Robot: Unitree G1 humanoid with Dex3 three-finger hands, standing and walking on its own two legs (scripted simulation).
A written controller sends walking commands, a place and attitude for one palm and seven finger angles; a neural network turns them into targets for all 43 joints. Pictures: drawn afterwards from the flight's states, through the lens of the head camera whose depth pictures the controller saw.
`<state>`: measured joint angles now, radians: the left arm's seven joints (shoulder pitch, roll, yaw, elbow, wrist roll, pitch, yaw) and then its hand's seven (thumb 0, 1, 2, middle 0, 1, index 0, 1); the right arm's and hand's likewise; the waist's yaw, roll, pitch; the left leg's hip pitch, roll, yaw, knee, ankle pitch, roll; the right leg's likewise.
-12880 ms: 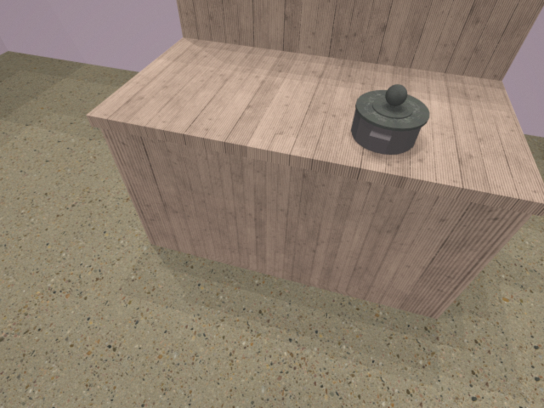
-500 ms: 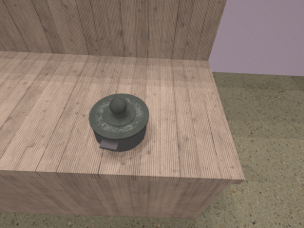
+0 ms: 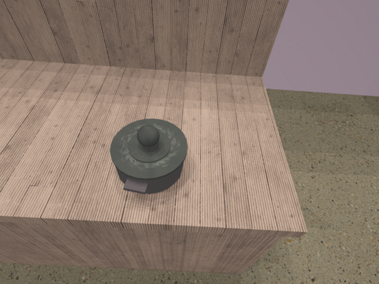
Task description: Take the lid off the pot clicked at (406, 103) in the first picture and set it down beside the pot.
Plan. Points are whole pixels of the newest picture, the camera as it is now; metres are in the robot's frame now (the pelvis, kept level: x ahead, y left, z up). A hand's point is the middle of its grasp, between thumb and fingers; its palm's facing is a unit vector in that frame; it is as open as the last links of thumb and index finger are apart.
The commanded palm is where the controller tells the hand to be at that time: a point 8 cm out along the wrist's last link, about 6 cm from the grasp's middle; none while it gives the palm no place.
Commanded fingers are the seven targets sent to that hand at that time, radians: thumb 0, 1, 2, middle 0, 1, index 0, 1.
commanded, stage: look again from close up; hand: left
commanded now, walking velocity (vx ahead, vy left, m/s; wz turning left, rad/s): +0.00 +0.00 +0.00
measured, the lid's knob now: (148, 135) +0.43 +0.13 +0.05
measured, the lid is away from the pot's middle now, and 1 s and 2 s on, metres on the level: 0.00 0.00 0.00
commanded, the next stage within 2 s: shuffle to correct the standing spot in 0.46 s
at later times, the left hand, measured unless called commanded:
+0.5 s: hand out of the picture -0.01 +0.16 -0.18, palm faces +0.02 -0.99 -0.15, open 7.4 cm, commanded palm none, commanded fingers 0.00 0.90 0.90 -0.20 -0.30 -0.20 -0.30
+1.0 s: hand out of the picture -0.03 +0.18 -0.19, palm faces +0.00 -0.98 -0.21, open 7.4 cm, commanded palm none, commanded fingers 0.00 0.90 0.90 -0.20 -0.30 -0.20 -0.30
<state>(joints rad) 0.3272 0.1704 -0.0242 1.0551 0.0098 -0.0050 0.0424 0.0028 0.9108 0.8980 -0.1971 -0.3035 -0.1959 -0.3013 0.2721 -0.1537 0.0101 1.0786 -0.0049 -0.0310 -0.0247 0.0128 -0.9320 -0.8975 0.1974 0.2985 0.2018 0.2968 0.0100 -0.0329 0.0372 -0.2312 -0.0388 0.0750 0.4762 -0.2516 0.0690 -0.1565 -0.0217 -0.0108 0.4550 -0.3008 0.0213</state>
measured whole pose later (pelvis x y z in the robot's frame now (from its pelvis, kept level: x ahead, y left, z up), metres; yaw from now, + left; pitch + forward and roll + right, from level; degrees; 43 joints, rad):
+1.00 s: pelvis -0.05 +0.00 -0.01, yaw -1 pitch +0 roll -1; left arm 0.27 0.19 0.01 1.01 0.02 0.03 0.05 0.00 0.91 0.90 -0.20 -0.30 -0.20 -0.30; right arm 0.19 -0.15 -0.03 1.04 0.00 0.01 -0.02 0.01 -0.92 -0.90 0.20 0.30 0.20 0.30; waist 0.01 -0.03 0.09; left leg -0.32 -0.01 0.09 0.54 -0.22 0.07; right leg -0.27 0.00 0.00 0.55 -0.27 0.01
